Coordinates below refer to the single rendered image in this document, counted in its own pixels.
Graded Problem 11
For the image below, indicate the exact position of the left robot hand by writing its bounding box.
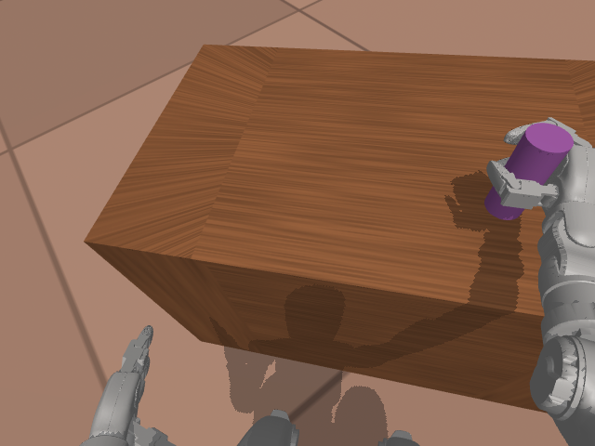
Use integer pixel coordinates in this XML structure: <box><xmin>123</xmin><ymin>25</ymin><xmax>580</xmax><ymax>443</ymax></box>
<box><xmin>89</xmin><ymin>325</ymin><xmax>177</xmax><ymax>446</ymax></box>

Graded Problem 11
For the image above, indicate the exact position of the right robot arm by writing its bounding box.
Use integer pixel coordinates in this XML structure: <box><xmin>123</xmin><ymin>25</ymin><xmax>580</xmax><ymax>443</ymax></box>
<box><xmin>530</xmin><ymin>202</ymin><xmax>595</xmax><ymax>446</ymax></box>

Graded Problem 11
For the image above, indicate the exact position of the right robot hand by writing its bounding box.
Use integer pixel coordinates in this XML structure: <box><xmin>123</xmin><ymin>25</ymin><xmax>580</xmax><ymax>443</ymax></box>
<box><xmin>486</xmin><ymin>117</ymin><xmax>595</xmax><ymax>216</ymax></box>

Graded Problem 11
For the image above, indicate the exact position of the can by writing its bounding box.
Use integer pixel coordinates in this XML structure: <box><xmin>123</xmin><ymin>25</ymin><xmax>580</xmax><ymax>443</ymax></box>
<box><xmin>484</xmin><ymin>123</ymin><xmax>574</xmax><ymax>220</ymax></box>

